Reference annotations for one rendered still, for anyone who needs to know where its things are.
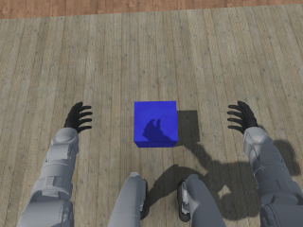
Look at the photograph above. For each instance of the robot left thigh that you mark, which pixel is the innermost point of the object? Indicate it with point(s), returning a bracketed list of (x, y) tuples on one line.
[(127, 209)]

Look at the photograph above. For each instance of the right robot upper arm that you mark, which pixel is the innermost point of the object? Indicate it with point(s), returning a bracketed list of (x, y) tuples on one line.
[(281, 215)]

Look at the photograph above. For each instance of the left robot upper arm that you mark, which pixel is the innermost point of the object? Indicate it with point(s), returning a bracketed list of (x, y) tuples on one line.
[(53, 213)]

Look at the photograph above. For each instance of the right robot forearm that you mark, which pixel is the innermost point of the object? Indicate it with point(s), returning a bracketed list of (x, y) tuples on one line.
[(275, 184)]

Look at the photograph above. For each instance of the left robot forearm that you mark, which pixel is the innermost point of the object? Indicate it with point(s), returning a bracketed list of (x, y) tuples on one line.
[(55, 180)]

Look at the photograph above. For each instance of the right robot foot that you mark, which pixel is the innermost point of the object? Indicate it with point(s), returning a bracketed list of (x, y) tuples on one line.
[(185, 217)]

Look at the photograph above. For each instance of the carton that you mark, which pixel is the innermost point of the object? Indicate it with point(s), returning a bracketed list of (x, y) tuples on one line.
[(155, 124)]

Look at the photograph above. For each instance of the robot right hand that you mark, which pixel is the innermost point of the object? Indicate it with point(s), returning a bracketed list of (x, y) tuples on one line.
[(247, 120)]

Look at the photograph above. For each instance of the robot left hand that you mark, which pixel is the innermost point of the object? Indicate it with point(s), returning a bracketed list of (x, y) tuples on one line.
[(73, 118)]

